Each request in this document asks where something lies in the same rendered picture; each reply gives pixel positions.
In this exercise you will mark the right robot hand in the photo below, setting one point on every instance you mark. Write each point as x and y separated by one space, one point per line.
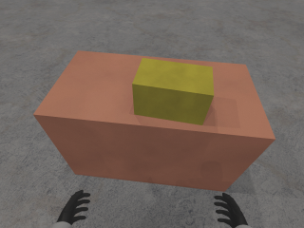
234 214

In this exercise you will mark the left robot hand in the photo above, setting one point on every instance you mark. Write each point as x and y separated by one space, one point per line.
70 210

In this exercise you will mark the pedestal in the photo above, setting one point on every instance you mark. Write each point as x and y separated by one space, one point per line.
89 116

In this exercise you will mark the carton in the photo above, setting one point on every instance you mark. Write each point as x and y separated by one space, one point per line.
173 91

